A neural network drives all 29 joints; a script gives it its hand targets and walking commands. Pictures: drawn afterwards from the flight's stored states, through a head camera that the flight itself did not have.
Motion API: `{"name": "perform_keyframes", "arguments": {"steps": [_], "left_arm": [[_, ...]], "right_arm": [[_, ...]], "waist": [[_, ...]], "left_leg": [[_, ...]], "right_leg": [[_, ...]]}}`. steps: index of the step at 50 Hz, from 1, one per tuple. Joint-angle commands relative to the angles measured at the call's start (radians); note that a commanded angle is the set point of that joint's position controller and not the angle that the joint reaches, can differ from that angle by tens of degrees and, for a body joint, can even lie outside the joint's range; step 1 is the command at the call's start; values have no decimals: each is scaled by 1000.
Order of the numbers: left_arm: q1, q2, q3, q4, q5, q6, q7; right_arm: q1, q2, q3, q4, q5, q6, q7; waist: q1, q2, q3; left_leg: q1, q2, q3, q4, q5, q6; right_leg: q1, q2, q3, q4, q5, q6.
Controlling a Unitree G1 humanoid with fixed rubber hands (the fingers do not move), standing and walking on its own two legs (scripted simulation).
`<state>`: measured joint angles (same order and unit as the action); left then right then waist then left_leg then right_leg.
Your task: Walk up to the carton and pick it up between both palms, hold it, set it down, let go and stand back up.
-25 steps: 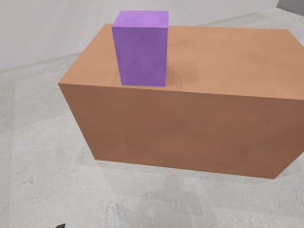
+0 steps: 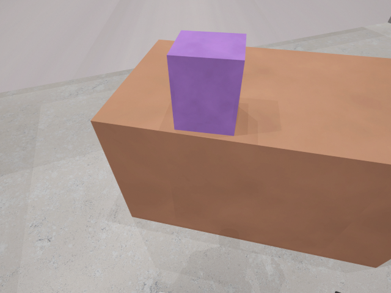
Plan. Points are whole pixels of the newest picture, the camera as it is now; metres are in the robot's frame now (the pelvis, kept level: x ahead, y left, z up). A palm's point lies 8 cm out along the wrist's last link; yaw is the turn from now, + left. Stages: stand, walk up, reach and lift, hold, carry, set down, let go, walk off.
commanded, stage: walk up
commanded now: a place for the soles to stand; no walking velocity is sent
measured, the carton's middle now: (208, 84) +0.72 +0.02 +0.07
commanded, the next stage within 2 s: none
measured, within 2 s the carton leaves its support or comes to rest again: neither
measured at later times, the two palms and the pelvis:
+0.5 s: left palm (64, 284) +0.17 +0.32 -0.10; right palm out of the picture +0.15 -0.29 -0.11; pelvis +0.09 +0.02 -0.02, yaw -6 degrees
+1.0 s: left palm (65, 234) +0.28 +0.37 -0.10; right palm (317, 265) +0.24 -0.24 -0.08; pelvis +0.19 +0.07 -0.01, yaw -8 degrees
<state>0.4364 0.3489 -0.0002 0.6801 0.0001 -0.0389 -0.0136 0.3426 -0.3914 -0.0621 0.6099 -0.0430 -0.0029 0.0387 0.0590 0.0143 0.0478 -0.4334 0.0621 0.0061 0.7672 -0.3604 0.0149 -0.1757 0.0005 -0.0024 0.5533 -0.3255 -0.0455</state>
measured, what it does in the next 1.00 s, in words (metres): walks ahead: left foot, then right foot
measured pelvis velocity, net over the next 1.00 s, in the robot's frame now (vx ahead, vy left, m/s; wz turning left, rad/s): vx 0.19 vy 0.07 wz -0.14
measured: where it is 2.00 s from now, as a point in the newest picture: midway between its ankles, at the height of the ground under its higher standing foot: outside the picture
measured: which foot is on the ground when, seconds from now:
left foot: up 0.00-0.04, down 0.06-0.46, up 0.48-0.78, down 0.80-1.00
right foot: down 0.00-0.08, up 0.10-0.44, down 0.46-0.82, up 0.84-1.00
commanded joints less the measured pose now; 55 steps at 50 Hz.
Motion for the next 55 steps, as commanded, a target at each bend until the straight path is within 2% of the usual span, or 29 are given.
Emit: {"name": "perform_keyframes", "arguments": {"steps": [1, 3, 4, 5, 6, 9, 11, 13, 19, 21, 22, 23, 24, 25, 27, 28, 30, 34, 36, 39, 40, 41, 42, 43, 44, 45, 48, 52, 55], "left_arm": [[21, 282, 114, -132, 10, -27, 21], [1, 233, 91, -121, -6, -31, 14], [-23, 136, 66, -167, -8, -39, 7], [9, 145, 75, -166, -2, -27, 17], [-67, 248, 106, -175, 26, -4, 18], [50, 213, 97, -105, 21, 3, -7], [122, 202, 100, -87, 19, 5, -13], [104, 203, 104, -90, 19, 18, -15], [13, 209, 84, -143, 24, 5, -28], [116, 211, 89, -101, 17, -6, -14], [133, 234, 101, -86, 24, -9, 2], [181, 340, 122, -80, 33, -9, 16], [135, 364, 117, -126, 34, -9, 32], [86, 395, 130, -159, 34, -17, 43], [5, 357, 130, -155, 24, -22, 47], [43, 347, 127, -141, 39, -27, 49], [73, 344, 117, -133, 26, -36, 45], [39, 329, 115, -137, 23, -30, 43], [30, 312, 103, -126, 17, -15, 37], [-63, 273, 83, -157, 3, 2, 39], [-23, 226, 68, -148, -8, -5, 40], [-10, 174, 55, -154, -22, -12, 34], [-20, 223, 61, -158, -9, 9, 48], [-7, 262, 92, -146, -16, 33, 54], [-4, 274, 92, -138, 5, 36, 46], [-13, 246, 89, -135, 10, 32, 42], [18, 216, 75, -96, 9, 29, 29], [12, 211, 80, -106, 10, 37, 30], [29, 241, 88, -71, -1, 32, 27]], "right_arm": [[9, -123, -50, -149, 13, -58, -17], [137, -213, -89, -84, 0, -70, -36], [192, -278, -107, -99, -17, -73, -46], [186, -325, -113, -126, -19, -67, -55], [162, -289, -101, -115, 0, -57, -56], [27, -261, -78, -124, 17, -51, -47], [17, -256, -76, -122, 15, -50, -38], [9, -217, -64, -121, 23, -46, -31], [-3, -282, -78, -128, 17, -25, -22], [-41, -252, -71, -140, 12, -17, -16], [21, -183, -36, -103, 6, -13, -10], [1, -106, -21, -120, 9, -10, -10], [-76, -157, -27, -181, 10, 0, -15], [-97, -213, -46, -200, 30, 5, -17], [-40, -249, -68, -168, 14, 2, -9], [-24, -246, -72, -154, 16, -4, -9], [-16, -200, -65, -151, 9, -19, -3], [-66, -165, -51, -169, 24, -16, -4], [-74, -151, -43, -152, 22, -24, -15], [61, -197, -66, -88, 26, -30, -36], [53, -237, -69, -80, -3, -28, -48], [75, -292, -87, -79, -1, -30, -57], [75, -323, -85, -100, 16, -28, -50], [34, -286, -72, -89, 24, -16, -49], [8, -299, -68, -90, 25, -14, -56], [-18, -302, -73, -100, 16, -11, -56], [-30, -254, -46, -94, 14, -15, -47], [-94, -241, -40, -107, 29, 3, -42], [-76, -219, -25, -86, 31, 16, -32]], "waist": [[-69, -50, 12], [-132, 4, -172], [-181, 201, -278], [-172, 274, -196], [-173, 111, -61], [-54, 106, 5], [-63, 215, -36], [-49, 123, 16], [-97, 161, -52], [-19, 94, -81], [-9, -57, -68], [27, -243, -13], [31, -164, 118], [-6, -107, 161], [-42, -95, 218], [-19, -70, 178], [-24, -152, 101], [-8, -220, 31], [0, -226, 46], [-82, -128, -55], [-93, -18, -77], [-106, 156, -152], [-124, 154, -118], [-96, 132, -9], [-91, 104, 18], [-92, 117, 6], [-71, 122, -19], [-67, 176, -8], [-44, 96, -57]], "left_leg": [[138, -16, -25, -293, 170, 23], [547, 46, -57, -339, 215, 72], [699, 260, -331, -362, 17, 134], [611, 386, -601, -522, -232, 178], [452, 402, -623, -565, -436, 216], [257, 202, -281, -533, -307, 125], [224, 152, -173, -518, -237, 104], [154, 181, -178, -531, -246, 153], [168, 173, -85, -444, -339, 158], [65, 152, -39, -247, -339, 122], [-46, 130, -6, -131, -362, 105], [-209, 33, 96, 224, -307, 42], [-369, -23, -6, 337, -249, 4], [-373, 1, -83, 411, -210, 24], [-390, 31, -72, 397, -88, -4], [-366, 44, -71, 355, -70, -10], [-278, 32, -30, 294, -31, -11], [-148, 32, -2, 131, -20, -10], [-39, -13, 54, 7, -4, 1], [369, -15, 21, -272, 246, 26], [472, 39, -27, -259, 306, 54], [503, 259, -328, -332, 322, 115], [308, 389, -472, -439, 105, 195], [195, 344, -447, -475, -209, 241], [211, 307, -415, -478, -327, 205], [203, 277, -309, -469, -280, 191], [191, 206, -254, -427, -88, 144], [57, 187, -147, -408, -229, 110], [-2, 159, -97, -284, -313, 46]], "right_leg": [[11, -244, 288, -109, 278, -111], [-172, -96, 96, 185, 221, -36], [-376, -19, 72, 443, -55, -7], [-526, 67, 71, 576, -288, 36], [-550, 16, 131, 643, -268, 40], [-447, -44, 91, 600, -71, 37], [-359, -33, 55, 535, -44, 63], [-360, -23, 24, 473, -24, 70], [-216, -13, -56, 144, -55, 47], [0, 0, -45, -5, 37, 18], [112, 19, -30, 3, -13, 19], [97, -171, 382, -185, -353, -13], [-13, -324, 766, -399, -590, -90], [-70, -383, 851, -426, -656, -177], [-63, -287, 631, -355, -458, -162], [4, -294, 617, -344, -368, -145], [49, -216, 447, -261, -41, -164], [30, -210, 299, -143, 288, -200], [-49, -172, 226, -85, 422, -152], [-208, -123, 185, 73, 235, -61], [-284, -124, 178, 149, 222, -31], [-358, -37, 71, 375, 38, 39], [-317, 26, 59, 461, -332, 49], [-317, 13, 86, 531, -322, 54], [-358, 12, 114, 568, -273, 43], [-351, -20, 93, 565, -237, 40], [-307, -30, 57, 401, -192, 37], [-142, -18, -12, 172, -81, 23], [14, -14, 51, -54, -13, 4]]}}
